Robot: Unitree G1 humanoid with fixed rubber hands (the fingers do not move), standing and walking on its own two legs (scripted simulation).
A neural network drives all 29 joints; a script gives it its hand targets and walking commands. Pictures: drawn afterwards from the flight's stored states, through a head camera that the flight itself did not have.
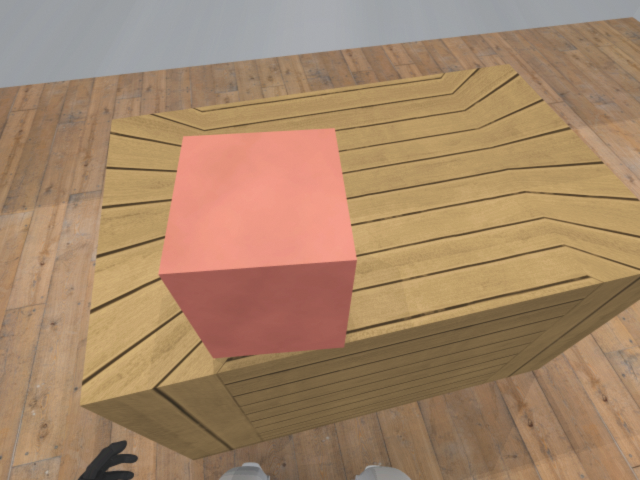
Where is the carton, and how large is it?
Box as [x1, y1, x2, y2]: [158, 128, 356, 357]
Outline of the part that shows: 334,128 183,136 158,274 213,357 343,346 356,257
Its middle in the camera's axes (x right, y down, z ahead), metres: -0.07 +0.02 +0.56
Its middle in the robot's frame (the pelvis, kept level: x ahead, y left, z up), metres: +0.42 +0.08 +0.00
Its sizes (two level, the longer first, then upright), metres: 0.210 0.200 0.250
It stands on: a pedestal, 0.62 m high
